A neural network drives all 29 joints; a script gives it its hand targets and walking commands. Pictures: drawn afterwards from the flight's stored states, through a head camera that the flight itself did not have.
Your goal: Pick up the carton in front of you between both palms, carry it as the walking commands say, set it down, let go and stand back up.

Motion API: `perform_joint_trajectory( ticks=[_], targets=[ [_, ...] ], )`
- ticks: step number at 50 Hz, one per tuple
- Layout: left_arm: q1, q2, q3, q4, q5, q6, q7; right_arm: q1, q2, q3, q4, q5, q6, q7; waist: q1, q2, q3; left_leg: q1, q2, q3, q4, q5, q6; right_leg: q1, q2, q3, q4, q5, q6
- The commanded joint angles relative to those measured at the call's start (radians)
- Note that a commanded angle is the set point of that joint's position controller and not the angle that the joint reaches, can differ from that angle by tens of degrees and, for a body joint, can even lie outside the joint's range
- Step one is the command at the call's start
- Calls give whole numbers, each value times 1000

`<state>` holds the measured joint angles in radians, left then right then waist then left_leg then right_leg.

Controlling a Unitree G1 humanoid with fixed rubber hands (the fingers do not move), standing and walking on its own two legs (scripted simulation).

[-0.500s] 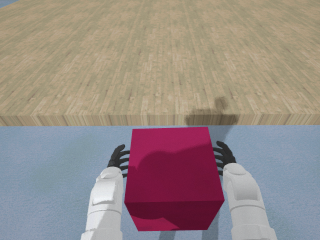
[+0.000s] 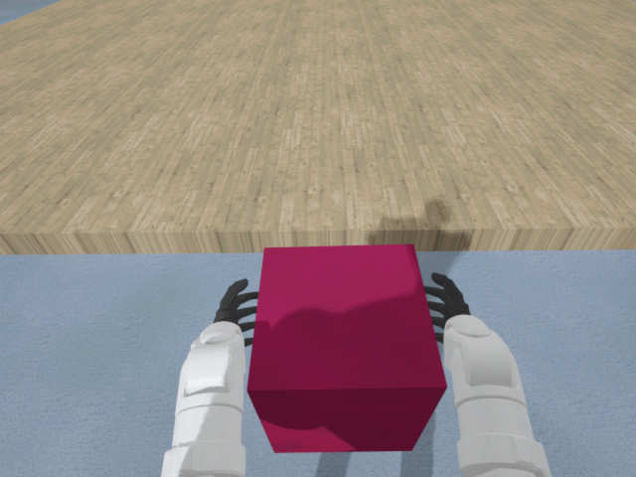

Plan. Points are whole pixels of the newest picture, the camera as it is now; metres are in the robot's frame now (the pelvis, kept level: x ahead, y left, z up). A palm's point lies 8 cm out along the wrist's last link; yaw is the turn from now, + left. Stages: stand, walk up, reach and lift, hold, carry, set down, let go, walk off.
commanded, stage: hold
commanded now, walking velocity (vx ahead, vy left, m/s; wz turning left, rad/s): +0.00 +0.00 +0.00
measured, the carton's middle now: (340, 353) +0.30 +0.00 -0.02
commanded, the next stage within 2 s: carry in 0.72 s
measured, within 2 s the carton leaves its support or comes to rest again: neither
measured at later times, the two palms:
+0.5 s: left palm (229, 332) +0.29 +0.15 +0.05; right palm (455, 325) +0.30 -0.15 +0.05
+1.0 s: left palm (254, 294) +0.34 +0.12 +0.07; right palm (475, 296) +0.33 -0.18 +0.07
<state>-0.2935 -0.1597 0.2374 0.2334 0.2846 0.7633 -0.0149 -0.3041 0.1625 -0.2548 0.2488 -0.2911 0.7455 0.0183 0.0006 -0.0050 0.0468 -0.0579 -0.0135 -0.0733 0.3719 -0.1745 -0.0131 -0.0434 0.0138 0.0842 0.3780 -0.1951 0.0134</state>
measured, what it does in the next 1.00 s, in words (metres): shifts its weight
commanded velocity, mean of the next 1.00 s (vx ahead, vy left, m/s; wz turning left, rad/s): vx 0.16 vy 0.00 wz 0.00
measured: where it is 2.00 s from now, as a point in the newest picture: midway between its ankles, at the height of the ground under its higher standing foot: (342, 385)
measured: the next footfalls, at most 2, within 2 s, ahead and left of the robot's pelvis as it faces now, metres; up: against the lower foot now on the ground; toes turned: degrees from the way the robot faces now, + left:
left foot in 1.20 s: +0.24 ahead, +0.10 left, +0.00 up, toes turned +9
right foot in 1.60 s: +0.53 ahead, -0.14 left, +0.00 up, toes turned -15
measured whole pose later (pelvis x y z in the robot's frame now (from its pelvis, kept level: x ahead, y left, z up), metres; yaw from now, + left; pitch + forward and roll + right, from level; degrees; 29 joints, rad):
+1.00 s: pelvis +0.06 -0.02 -0.01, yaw +0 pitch +3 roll +0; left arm -0.19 -0.14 0.11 -0.04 0.16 0.96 0.05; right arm -0.17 0.11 -0.14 -0.08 -0.15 0.96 -0.05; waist 0.00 0.01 -0.16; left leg -0.36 0.04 0.03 0.72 -0.45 0.00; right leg -0.22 -0.01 -0.04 0.46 -0.28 -0.02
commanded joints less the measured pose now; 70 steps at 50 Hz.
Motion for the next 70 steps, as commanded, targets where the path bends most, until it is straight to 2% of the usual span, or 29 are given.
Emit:
perform_joint_trajectory(
  ticks=[1,19,35,36,38,39,40,42,43,45,46,47,48,49,50,51,52,53,56,57,59,60,61,62,63,64,65,67,70],
  targets=[
    [-505,-906,-539,-32,-248,-38,-224,-488,891,537,-14,245,-24,230,-1,5,-222,73,-77,17,-61,47,5,-18,79,-24,-79,48,-9],
    [-419,-890,-560,-97,-263,-30,-215,-401,884,559,-79,261,-16,220,1,3,-242,105,-82,12,-62,173,2,19,83,-18,-82,173,-3],
    [-412,-879,-567,-113,-266,-32,-214,-390,882,565,-93,264,-16,215,1,2,-233,95,-84,12,-63,151,5,15,83,-16,-82,156,-1],
    [-455,-892,-589,-95,-288,-27,-214,-426,887,588,-97,283,-11,215,2,21,-270,-13,110,36,18,8,11,-102,-102,-7,-6,13,-11],
    [-465,-894,-620,-129,-313,-22,-214,-426,894,606,-117,304,-4,210,-1,29,-245,-116,107,-32,-48,-459,27,-215,-72,11,-21,-411,-21],
    [-484,-893,-639,-153,-327,-18,-212,-440,897,630,-143,317,2,206,-6,41,-222,-136,116,-51,-62,-572,40,-277,-55,-4,1,-491,-17],
    [-496,-898,-659,-175,-340,-10,-209,-446,900,652,-169,329,10,200,-8,73,-217,-126,140,-75,-79,-560,55,-308,-39,-34,56,-434,-10],
    [-502,-897,-707,-229,-374,17,-200,-427,893,691,-216,352,38,185,-13,142,-283,-98,209,-179,-136,-452,102,-305,12,-144,217,-196,4],
    [-496,-888,-733,-256,-394,38,-198,-404,884,711,-242,360,58,175,-11,155,-308,-107,232,-196,-136,-425,124,-288,1,-156,191,-190,0],
    [-484,-875,-780,-311,-441,90,-191,-407,852,749,-321,389,113,158,2,138,-335,-231,194,-106,-72,-476,111,-135,-10,-161,39,-224,-19],
    [-480,-858,-785,-328,-449,118,-184,-429,839,778,-358,412,146,155,5,42,-318,-304,130,0,46,-457,67,-95,-75,-50,-44,-308,-39],
    [-450,-833,-785,-341,-449,149,-174,-447,831,806,-380,438,180,152,19,-172,-297,-462,58,118,288,-381,17,-10,-229,201,-158,-449,-99],
    [-415,-805,-777,-341,-448,182,-162,-453,819,823,-386,461,213,149,28,-267,-239,-661,23,176,409,-341,3,89,-346,402,-230,-439,-163],
    [-404,-795,-774,-371,-452,211,-152,-466,822,844,-409,493,242,151,30,-222,-219,-718,69,140,449,-336,12,98,-389,449,-234,-304,-212],
    [-409,-793,-785,-417,-466,238,-144,-469,838,864,-432,528,267,153,30,-156,-239,-724,87,129,442,-318,16,116,-381,395,-217,-192,-221],
    [-416,-801,-801,-460,-486,263,-137,-458,848,875,-449,553,289,154,29,-114,-275,-693,85,142,413,-287,14,137,-355,303,-199,-106,-204],
    [-414,-807,-816,-499,-505,284,-133,-433,854,885,-470,570,309,151,29,-111,-302,-644,67,168,367,-243,7,136,-313,214,-188,-49,-181],
    [-404,-814,-827,-530,-524,303,-131,-409,857,890,-492,579,326,147,29,-141,-319,-601,48,189,318,-200,1,132,-276,145,-176,8,-163],
    [-320,-826,-845,-588,-550,359,-136,-323,850,880,-558,573,374,133,32,-173,-346,-464,18,247,170,-126,-5,91,-239,35,-137,95,-147],
    [-293,-833,-849,-600,-555,376,-140,-292,845,872,-577,564,390,130,29,-164,-349,-386,8,274,97,-80,-5,50,-227,-2,-106,96,-139],
    [-248,-841,-858,-629,-568,403,-149,-231,834,858,-612,547,417,127,12,-89,-392,-26,2,309,-23,20,9,-158,-186,-91,55,105,-97],
    [-243,-831,-852,-643,-572,415,-152,-200,841,851,-616,543,431,126,-5,-19,-438,191,107,196,-27,-48,34,-321,-161,-134,201,32,-62],
    [-297,-814,-853,-679,-587,434,-157,-199,823,832,-611,529,439,125,-24,227,-460,334,367,-205,-126,-263,126,-571,-73,-225,483,-182,-6],
    [-360,-791,-863,-708,-609,452,-161,-218,824,821,-597,525,446,122,-28,290,-418,346,488,-438,-167,-267,241,-746,-31,-176,629,-319,-17],
    [-403,-793,-867,-710,-625,461,-165,-262,828,822,-632,538,453,119,-27,190,-389,290,492,-418,-159,-231,261,-779,-98,-113,729,-316,-37],
    [-420,-802,-865,-704,-636,465,-167,-304,833,826,-653,552,460,116,-26,108,-363,221,465,-345,-165,-168,248,-780,-127,-105,762,-280,-47],
    [-424,-813,-863,-692,-641,469,-167,-341,835,832,-669,565,468,114,-23,47,-356,170,433,-258,-193,-189,215,-756,-151,-103,731,-218,-46],
    [-416,-823,-849,-665,-633,474,-159,-372,842,844,-667,588,480,116,-21,70,-335,98,365,-90,-241,-135,166,-684,-149,-144,595,-123,-27],
    [-355,-830,-827,-612,-591,479,-140,-346,842,848,-632,608,494,130,-17,104,-324,93,305,46,-236,-1,153,-629,-120,-196,408,-22,-1]
  ],
)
